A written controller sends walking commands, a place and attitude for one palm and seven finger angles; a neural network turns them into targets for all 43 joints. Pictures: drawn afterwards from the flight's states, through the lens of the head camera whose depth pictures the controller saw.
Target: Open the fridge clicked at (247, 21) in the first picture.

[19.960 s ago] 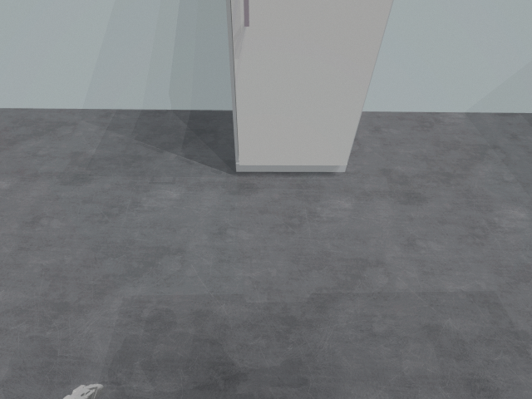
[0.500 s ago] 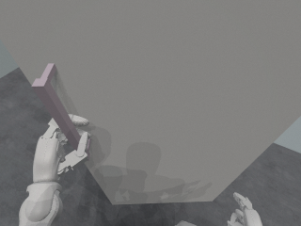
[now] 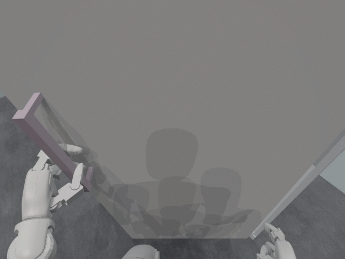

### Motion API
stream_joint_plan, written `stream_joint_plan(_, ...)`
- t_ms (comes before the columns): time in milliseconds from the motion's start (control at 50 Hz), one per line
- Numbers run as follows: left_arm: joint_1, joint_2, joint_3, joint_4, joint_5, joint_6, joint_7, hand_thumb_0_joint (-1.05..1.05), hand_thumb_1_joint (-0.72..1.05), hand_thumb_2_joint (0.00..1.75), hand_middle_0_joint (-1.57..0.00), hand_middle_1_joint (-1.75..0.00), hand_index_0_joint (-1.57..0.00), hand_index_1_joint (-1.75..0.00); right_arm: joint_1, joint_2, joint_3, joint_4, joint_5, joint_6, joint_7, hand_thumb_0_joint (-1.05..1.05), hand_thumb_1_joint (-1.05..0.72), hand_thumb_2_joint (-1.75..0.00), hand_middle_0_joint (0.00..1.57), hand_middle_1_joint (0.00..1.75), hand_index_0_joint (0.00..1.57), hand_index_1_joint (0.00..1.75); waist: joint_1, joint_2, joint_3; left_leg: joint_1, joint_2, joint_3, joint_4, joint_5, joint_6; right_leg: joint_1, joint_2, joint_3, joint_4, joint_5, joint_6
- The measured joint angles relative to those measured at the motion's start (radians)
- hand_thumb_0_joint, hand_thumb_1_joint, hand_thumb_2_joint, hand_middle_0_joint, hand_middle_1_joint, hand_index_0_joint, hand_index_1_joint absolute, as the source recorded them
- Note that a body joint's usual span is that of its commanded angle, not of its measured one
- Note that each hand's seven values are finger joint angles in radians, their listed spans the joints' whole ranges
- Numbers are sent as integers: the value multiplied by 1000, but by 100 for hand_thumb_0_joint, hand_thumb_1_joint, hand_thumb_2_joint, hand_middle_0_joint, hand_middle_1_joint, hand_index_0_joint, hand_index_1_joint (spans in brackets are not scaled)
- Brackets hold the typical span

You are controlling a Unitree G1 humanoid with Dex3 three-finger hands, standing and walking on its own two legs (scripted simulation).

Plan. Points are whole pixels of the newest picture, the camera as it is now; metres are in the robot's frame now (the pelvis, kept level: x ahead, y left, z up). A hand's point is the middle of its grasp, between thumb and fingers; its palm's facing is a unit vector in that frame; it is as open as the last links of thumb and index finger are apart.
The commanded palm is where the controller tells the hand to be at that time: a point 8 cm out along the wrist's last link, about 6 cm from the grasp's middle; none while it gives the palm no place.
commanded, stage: walk backward, drawing the door open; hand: left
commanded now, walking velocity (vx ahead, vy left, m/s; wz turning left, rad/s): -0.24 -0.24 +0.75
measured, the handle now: (65, 151) +0.28 +0.21 +0.15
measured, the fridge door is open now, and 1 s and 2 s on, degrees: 53 82 76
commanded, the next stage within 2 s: stop walking and hold the door back in 0.40 s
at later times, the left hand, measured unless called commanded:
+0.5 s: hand out of the picture +0.04 +0.11 +0.12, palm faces +0.61 -0.71 -0.34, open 6.3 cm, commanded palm +0.00 +0.14 +0.11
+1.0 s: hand out of the picture +0.02 +0.09 +0.12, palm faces +0.71 -0.67 -0.22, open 5.4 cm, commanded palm +0.00 +0.14 +0.11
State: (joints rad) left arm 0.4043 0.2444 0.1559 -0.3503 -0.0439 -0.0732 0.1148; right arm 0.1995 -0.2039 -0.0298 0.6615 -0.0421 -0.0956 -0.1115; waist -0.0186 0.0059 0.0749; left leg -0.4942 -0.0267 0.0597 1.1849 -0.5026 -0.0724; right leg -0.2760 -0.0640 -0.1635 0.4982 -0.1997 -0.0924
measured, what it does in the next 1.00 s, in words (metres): steps to the right, turning left: left foot, then right foot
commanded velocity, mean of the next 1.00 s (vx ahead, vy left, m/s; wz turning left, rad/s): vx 0.03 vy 0.00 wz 0.36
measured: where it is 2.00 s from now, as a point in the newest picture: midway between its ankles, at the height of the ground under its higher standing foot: outside the picture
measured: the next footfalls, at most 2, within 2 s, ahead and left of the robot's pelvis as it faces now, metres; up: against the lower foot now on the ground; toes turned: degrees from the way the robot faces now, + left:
left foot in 0.16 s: -0.04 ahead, +0.07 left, +0.00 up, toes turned +16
right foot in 0.50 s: +0.01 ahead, -0.28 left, +0.00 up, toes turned +21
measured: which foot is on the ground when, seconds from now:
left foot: up 0.00-0.14, down 0.16-0.50, up 0.52-0.98, down 1.00-1.00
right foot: down 0.00-0.16, up 0.18-0.48, down 0.50-1.00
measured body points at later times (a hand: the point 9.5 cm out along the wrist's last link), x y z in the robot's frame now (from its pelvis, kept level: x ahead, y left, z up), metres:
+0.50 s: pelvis -0.09 -0.18 -0.01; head -0.06 -0.17 +0.43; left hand +0.01 +0.15 +0.13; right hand +0.14 -0.31 -0.11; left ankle -0.08 +0.05 -0.74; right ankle -0.03 -0.29 -0.75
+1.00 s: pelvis -0.20 -0.29 +0.00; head -0.18 -0.28 +0.45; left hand -0.02 +0.12 +0.13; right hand +0.10 -0.42 -0.08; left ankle -0.27 -0.21 -0.74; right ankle -0.03 -0.29 -0.73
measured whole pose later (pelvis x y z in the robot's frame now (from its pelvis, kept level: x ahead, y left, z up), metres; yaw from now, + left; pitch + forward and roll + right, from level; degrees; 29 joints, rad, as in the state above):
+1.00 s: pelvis -0.20 -0.29 +0.00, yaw +33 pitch -1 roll +2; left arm -0.47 0.32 0.12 0.57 -0.03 -0.20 0.11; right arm 0.16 -0.30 -0.03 0.65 0.01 -0.07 -0.08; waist 0.01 -0.04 0.06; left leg -0.13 -0.02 0.13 0.38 -0.42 0.07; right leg -0.39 -0.06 -0.14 0.40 -0.19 -0.01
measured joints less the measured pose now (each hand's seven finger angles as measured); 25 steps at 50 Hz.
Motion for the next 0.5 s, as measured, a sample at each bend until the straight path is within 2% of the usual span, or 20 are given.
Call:
stream_joint_plan(60,15,8,-11,-19,4,3,-4,-1,68,78,-45,-137,-33,-140,32,-10,1,-21,-4,0,-15,2,-91,-89,20,30,20,30,4,-23,-23,108,5,56,-169,-45,19,1,-2,-61,-45,28,-20)
stream_joint_plan(120,28,10,-18,-57,9,-2,-5,1,68,78,-45,-138,-35,-140,43,-14,5,-44,-2,-2,-14,2,-91,-90,20,30,20,30,9,-42,-46,224,16,92,-422,-42,45,-18,15,-118,-81,59,-39)
stream_joint_plan(140,34,9,-19,-73,9,-8,-4,1,67,78,-45,-138,-35,-140,44,-16,8,-58,0,-4,-11,2,-91,-90,20,30,20,30,9,-43,-51,270,21,102,-540,4,53,-31,23,-135,-80,65,-36)
stream_joint_plan(160,41,7,-17,-92,6,-16,-2,1,67,79,-45,-138,-35,-140,43,-23,10,-79,3,-6,-7,2,-91,-90,20,30,20,30,9,-32,-52,326,30,105,-676,79,65,-57,35,-150,-48,57,1)
stream_joint_plan(180,38,14,-11,-102,2,-30,3,1,67,79,-45,-139,-36,-140,33,-20,7,-95,2,-9,-3,2,-91,-90,20,30,20,30,3,-34,-37,339,34,100,-747,242,92,-106,36,-126,61,7,78)
stream_joint_plan(200,25,26,-6,-92,6,-43,6,1,67,79,-45,-139,-35,-140,23,-7,3,-100,-3,-11,3,2,-91,-90,20,30,20,30,-5,-47,-15,330,30,88,-731,288,101,-160,33,-64,238,-97,124)
stream_joint_plan(240,4,40,-7,-59,25,-47,-5,0,66,78,-46,-139,-35,-140,23,14,3,-87,-1,-17,25,2,-91,-90,20,30,20,30,-29,-42,0,323,40,24,-718,277,90,-225,55,33,492,-190,145)
stream_joint_plan(280,-10,40,-20,-40,35,-34,-17,0,66,77,-46,-139,-35,-140,35,24,12,-70,7,-31,39,1,-91,-90,20,30,20,30,-34,-11,-1,314,69,-46,-747,291,66,-250,66,78,571,-196,155)
stream_joint_plan(340,-17,34,-30,-41,39,-18,-15,0,67,77,-44,-139,-35,-139,42,33,32,-54,14,-51,52,1,-91,-89,20,30,20,30,-10,22,7,293,113,-111,-781,339,31,-228,56,127,502,-164,167)
stream_joint_plan(400,-2,32,-10,-53,19,-14,-7,1,67,78,-44,-139,-34,-138,39,46,45,-48,19,-61,59,1,-90,-89,20,30,20,30,6,40,7,253,141,-159,-783,367,4,-158,46,154,363,-185,174)
stream_joint_plan(460,7,47,33,-57,-8,-16,5,0,67,79,-44,-138,-32,-138,33,59,46,-48,15,-68,64,1,-90,-89,20,30,20,30,11,52,1,185,149,-216,-747,373,-16,-42,56,153,167,-180,176)
stream_joint_plan(480,8,59,54,-61,-15,-15,9,-1,66,80,-44,-139,-31,-137,32,63,46,-51,14,-68,66,1,-90,-89,20,30,21,30,14,43,-3,155,140,-231,-721,367,-18,6,55,146,78,-153,174)
stream_joint_plan(500,2,61,75,-61,-19,-17,14,-1,66,80,-44,-139,-30,-136,21,60,44,-50,14,-65,68,1,-90,-89,20,30,21,30,20,43,1,121,136,-245,-680,340,-17,22,59,137,22,-83,155)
